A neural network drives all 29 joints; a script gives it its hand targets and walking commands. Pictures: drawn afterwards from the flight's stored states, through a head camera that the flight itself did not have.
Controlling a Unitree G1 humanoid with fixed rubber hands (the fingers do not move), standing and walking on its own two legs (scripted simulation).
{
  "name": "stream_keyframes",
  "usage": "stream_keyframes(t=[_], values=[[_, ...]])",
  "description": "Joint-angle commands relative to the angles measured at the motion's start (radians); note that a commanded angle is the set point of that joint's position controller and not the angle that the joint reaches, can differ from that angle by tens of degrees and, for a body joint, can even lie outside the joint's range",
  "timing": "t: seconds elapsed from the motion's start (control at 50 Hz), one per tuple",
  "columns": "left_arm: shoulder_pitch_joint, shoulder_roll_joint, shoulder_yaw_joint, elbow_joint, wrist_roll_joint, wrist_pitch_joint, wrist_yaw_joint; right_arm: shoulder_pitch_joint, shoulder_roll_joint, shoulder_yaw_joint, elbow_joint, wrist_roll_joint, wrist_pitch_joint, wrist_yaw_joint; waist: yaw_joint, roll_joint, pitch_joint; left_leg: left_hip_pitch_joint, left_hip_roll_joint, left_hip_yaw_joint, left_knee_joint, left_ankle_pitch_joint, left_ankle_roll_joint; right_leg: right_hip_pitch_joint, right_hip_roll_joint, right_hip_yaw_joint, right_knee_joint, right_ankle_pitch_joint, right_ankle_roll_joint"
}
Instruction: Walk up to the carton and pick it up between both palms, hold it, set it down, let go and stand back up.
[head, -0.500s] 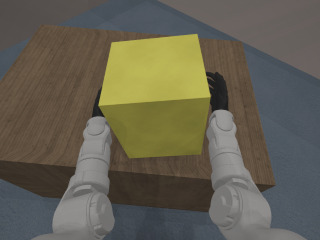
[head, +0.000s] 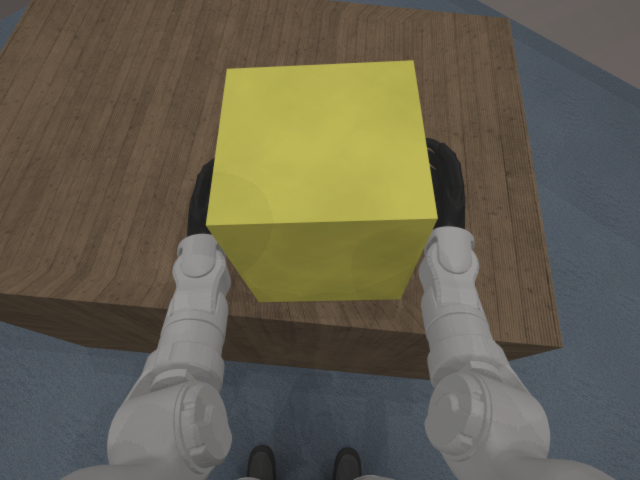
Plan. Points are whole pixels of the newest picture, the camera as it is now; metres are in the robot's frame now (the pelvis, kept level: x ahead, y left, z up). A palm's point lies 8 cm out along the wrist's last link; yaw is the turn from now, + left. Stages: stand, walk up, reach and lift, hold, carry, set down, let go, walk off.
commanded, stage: set down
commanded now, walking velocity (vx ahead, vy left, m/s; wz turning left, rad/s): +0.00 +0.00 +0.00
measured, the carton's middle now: (324, 199) +0.44 -0.01 +0.00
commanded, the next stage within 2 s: none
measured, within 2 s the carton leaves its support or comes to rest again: rests again in 0.96 s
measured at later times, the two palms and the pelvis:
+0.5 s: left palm (198, 211) +0.41 +0.15 +0.03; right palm (447, 222) +0.40 -0.15 +0.02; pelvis -0.03 +0.02 -0.01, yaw -1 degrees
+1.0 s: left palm (194, 218) +0.40 +0.15 +0.02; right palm (444, 225) +0.40 -0.15 +0.02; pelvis -0.04 +0.02 -0.01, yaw -1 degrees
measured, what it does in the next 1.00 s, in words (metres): stands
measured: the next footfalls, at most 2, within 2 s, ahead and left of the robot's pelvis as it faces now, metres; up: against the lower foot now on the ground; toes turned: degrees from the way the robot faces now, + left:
none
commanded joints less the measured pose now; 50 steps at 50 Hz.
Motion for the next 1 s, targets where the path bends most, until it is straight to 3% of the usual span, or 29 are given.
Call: stream_keyframes(t=[0.0, 0.06, 0.12, 0.16, 0.24, 0.28, 0.32, 0.44, 0.54, 0.62, 0.66, 0.68, 0.72, 0.74, 0.76, 0.78, 0.8, 0.82, 0.88, 0.98], values=[[-0.630, -0.374, -0.283, 0.102, 0.082, -0.068, -0.057, -0.458, 0.431, 0.298, 0.176, -0.197, -0.011, 0.104, 0.051, 0.004, -0.825, -0.031, -0.020, 0.067, 0.040, 0.457, 0.015, 0.610, -0.043, 0.059, 0.200, 0.954, 0.093], [-0.641, -0.210, -0.243, 0.050, 0.059, -0.081, 0.003, -0.478, 0.192, 0.205, 0.187, -0.151, -0.002, 0.085, 0.066, 0.059, -0.883, 0.257, 0.005, 0.059, 0.142, 0.637, -0.026, 0.343, 0.010, 0.021, 0.126, 0.666, 0.061], [-0.651, -0.092, -0.197, 0.015, 0.031, -0.088, 0.063, -0.499, 0.010, 0.128, 0.188, -0.085, 0.011, 0.053, 0.094, 0.081, -0.918, 0.376, 0.015, 0.055, 0.218, 0.758, -0.043, 0.149, 0.037, 0.019, 0.076, 0.483, 0.017], [-0.650, -0.033, -0.207, 0.035, -0.009, -0.074, 0.090, -0.529, -0.066, 0.150, 0.157, 0.002, 0.018, 0.038, 0.101, 0.095, -0.964, 0.370, 0.009, 0.048, 0.255, 0.780, -0.054, 0.108, 0.049, 0.032, 0.077, 0.484, 0.003], [-0.683, -0.035, -0.239, 0.046, -0.050, -0.057, 0.109, -0.574, -0.080, 0.178, 0.127, 0.072, 0.027, 0.021, 0.081, 0.098, -0.974, 0.317, -0.006, 0.041, 0.261, 0.752, -0.061, 0.114, 0.057, 0.045, 0.093, 0.498, -0.001], [-0.729, -0.095, -0.241, 0.057, -0.036, -0.041, 0.103, -0.612, -0.002, 0.172, 0.134, 0.063, 0.052, 0.025, 0.076, 0.077, -0.921, 0.289, -0.010, 0.033, 0.239, 0.681, -0.048, 0.117, 0.054, 0.046, 0.087, 0.440, 0.004], [-0.726, -0.036, -0.215, 0.085, -0.035, -0.029, 0.105, -0.618, -0.053, 0.158, 0.135, 0.071, 0.063, 0.025, 0.088, 0.080, -0.916, 0.264, -0.016, 0.046, 0.227, 0.629, -0.045, 0.135, 0.050, 0.051, 0.089, 0.425, 0.003], [-0.759, 0.048, -0.213, 0.114, -0.080, -0.019, 0.117, -0.659, -0.132, 0.168, 0.123, 0.131, 0.073, 0.020, 0.102, 0.079, -0.951, 0.236, -0.014, 0.051, 0.231, 0.618, -0.047, 0.141, 0.052, 0.063, 0.100, 0.419, 0.001], [-0.768, 0.067, -0.223, 0.157, -0.105, -0.013, 0.120, -0.667, -0.155, 0.160, 0.146, 0.147, 0.083, 0.013, 0.089, 0.075, -0.922, 0.210, -0.012, 0.050, 0.230, 0.597, -0.052, 0.117, 0.054, 0.061, 0.104, 0.390, 0.001], [-0.770, 0.101, -0.239, 0.154, -0.133, -0.023, 0.128, -0.661, -0.184, 0.171, 0.150, 0.167, 0.075, 0.004, 0.080, 0.079, -0.964, 0.235, -0.006, 0.046, 0.255, 0.676, -0.064, 0.081, 0.060, 0.057, 0.108, 0.421, -0.001], [-0.784, 0.087, -0.250, 0.149, -0.136, -0.022, 0.129, -0.667, -0.178, 0.170, 0.157, 0.170, 0.077, 0.003, 0.077, 0.096, -0.973, 0.253, -0.001, 0.038, 0.263, 0.680, -0.071, 0.048, 0.062, 0.053, 0.103, 0.379, -0.005], [-0.765, 0.107, -0.238, 0.163, -0.133, -0.020, 0.130, -0.652, -0.188, 0.169, 0.159, 0.172, 0.081, 0.002, 0.088, 0.089, -0.955, 0.241, 0.000, 0.042, 0.264, 0.673, -0.068, 0.036, 0.064, 0.054, 0.103, 0.372, -0.005], [-0.739, 0.148, -0.253, 0.116, -0.154, -0.025, 0.139, -0.634, -0.251, 0.191, 0.128, 0.204, 0.066, -0.009, 0.082, 0.112, -1.030, 0.276, 0.001, 0.039, 0.292, 0.779, -0.084, 0.055, 0.072, 0.055, 0.117, 0.461, -0.010], [-0.767, 0.109, -0.263, 0.136, -0.154, -0.026, 0.135, -0.656, -0.205, 0.189, 0.158, 0.195, 0.070, -0.008, 0.078, 0.108, -0.999, 0.247, 0.001, 0.032, 0.291, 0.731, -0.079, 0.011, 0.069, 0.055, 0.107, 0.397, -0.010], [-0.740, 0.126, -0.273, 0.116, -0.165, -0.029, 0.139, -0.625, -0.230, 0.199, 0.135, 0.207, 0.062, -0.010, 0.071, 0.109, -1.022, 0.267, 0.003, 0.033, 0.297, 0.760, -0.084, 0.015, 0.073, 0.052, 0.111, 0.430, -0.012], [-0.738, 0.133, -0.268, 0.127, -0.162, -0.027, 0.138, -0.621, -0.233, 0.201, 0.148, 0.211, 0.064, -0.011, 0.076, 0.114, -1.008, 0.261, 0.003, 0.032, 0.298, 0.755, -0.083, 0.008, 0.072, 0.055, 0.109, 0.416, -0.012], [-0.695, 0.183, -0.264, 0.095, -0.182, -0.027, 0.142, -0.581, -0.285, 0.238, 0.118, 0.244, 0.055, -0.018, 0.090, 0.112, -1.084, 0.289, 0.003, 0.034, 0.310, 0.799, -0.089, 0.061, 0.074, 0.062, 0.124, 0.490, -0.013], [-0.739, 0.152, -0.276, 0.141, -0.179, -0.024, 0.138, -0.611, -0.252, 0.218, 0.176, 0.238, 0.071, -0.018, 0.069, 0.115, -1.006, 0.234, 0.000, 0.027, 0.295, 0.724, -0.083, 0.021, 0.070, 0.061, 0.114, 0.416, -0.011], [-0.654, 0.186, -0.299, 0.087, -0.197, -0.019, 0.139, -0.531, -0.299, 0.262, 0.147, 0.285, 0.058, -0.031, 0.067, 0.118, -1.033, 0.248, -0.001, 0.020, 0.305, 0.765, -0.088, 0.069, 0.076, 0.063, 0.129, 0.495, -0.008], [-0.585, 0.195, -0.316, 0.062, -0.216, -0.012, 0.134, -0.473, -0.329, 0.285, 0.147, 0.324, 0.043, -0.037, 0.069, 0.126, -1.003, 0.271, 0.006, 0.002, 0.309, 0.772, -0.091, 0.040, 0.082, 0.063, 0.127, 0.485, -0.006]])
